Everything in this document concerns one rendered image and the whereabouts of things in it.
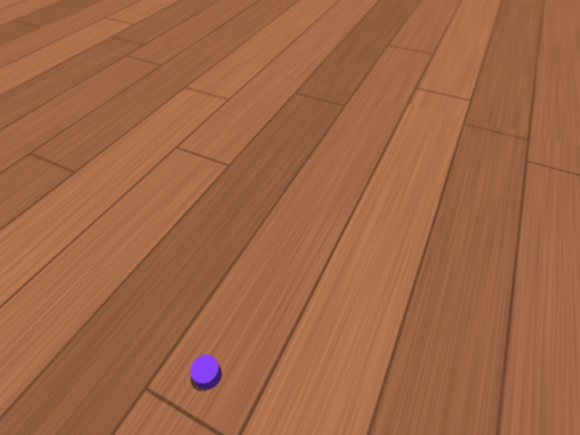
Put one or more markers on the tin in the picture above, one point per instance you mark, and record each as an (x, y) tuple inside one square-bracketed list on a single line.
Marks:
[(206, 372)]

